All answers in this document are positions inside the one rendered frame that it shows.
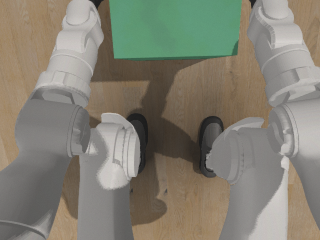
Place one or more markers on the left robot forearm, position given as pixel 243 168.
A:
pixel 72 62

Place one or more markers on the left robot hand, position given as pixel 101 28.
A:
pixel 96 3

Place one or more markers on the robot right upper arm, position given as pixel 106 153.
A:
pixel 294 131

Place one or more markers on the carton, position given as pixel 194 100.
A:
pixel 151 30

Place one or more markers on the robot left thigh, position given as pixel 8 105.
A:
pixel 104 187

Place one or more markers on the robot left shin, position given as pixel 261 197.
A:
pixel 111 118

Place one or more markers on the right robot forearm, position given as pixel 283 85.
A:
pixel 283 57

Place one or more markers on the robot left upper arm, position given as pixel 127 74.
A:
pixel 49 134

